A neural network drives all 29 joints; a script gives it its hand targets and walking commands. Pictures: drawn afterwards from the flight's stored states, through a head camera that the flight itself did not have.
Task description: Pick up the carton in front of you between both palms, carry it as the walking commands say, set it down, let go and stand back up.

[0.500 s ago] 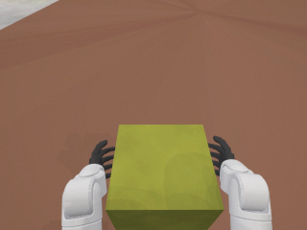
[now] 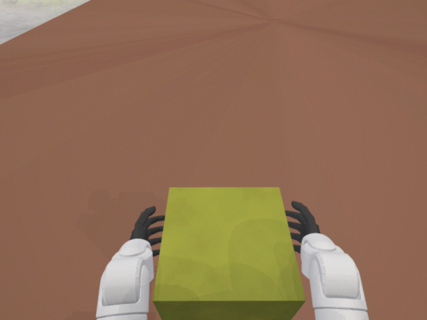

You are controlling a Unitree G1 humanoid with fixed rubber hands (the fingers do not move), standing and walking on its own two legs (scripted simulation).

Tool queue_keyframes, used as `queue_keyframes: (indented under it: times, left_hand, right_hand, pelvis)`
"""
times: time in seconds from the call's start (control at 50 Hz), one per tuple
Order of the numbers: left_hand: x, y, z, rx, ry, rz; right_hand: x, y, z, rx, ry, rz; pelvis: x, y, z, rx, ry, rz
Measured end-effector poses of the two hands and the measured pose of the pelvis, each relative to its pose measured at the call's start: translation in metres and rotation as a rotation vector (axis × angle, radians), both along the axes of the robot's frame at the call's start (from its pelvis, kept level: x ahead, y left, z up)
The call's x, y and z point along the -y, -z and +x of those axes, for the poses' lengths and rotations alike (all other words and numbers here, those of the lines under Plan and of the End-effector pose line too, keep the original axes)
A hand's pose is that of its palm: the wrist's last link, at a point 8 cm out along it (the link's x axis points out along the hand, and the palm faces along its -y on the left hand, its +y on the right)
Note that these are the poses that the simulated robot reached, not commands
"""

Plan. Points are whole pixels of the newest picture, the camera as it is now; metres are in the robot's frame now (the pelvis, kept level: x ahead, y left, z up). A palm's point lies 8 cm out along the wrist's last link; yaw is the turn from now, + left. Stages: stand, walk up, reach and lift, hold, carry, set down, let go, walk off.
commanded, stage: carry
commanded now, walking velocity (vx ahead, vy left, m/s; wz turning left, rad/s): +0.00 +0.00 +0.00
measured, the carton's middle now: (223, 266) +0.26 +0.00 -0.02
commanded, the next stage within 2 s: hold in 1.02 s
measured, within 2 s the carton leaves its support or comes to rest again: neither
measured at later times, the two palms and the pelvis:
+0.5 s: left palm (140, 259) +0.25 +0.15 +0.04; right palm (310, 252) +0.25 -0.15 +0.05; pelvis -0.04 +0.00 +0.00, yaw +0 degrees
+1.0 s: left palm (142, 266) +0.24 +0.14 +0.04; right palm (315, 259) +0.24 -0.16 +0.04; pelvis -0.05 -0.01 +0.00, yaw +0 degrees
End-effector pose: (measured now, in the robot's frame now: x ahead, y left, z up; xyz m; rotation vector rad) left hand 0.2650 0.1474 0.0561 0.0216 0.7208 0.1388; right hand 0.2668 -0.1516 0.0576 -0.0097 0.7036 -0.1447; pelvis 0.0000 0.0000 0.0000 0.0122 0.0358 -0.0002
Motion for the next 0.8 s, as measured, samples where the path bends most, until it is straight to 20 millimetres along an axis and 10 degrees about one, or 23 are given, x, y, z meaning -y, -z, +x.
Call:
queue_keyframes:
  times: [0.8]
  left_hand:
    - [0.002,0.014,-0.025,0.055,0.013,0.019]
  right_hand:
    - [0.002,0.012,-0.024,0.055,-0.021,-0.028]
  pelvis:
    - [0.004,-0.002,-0.048,0.009,-0.001,-0.013]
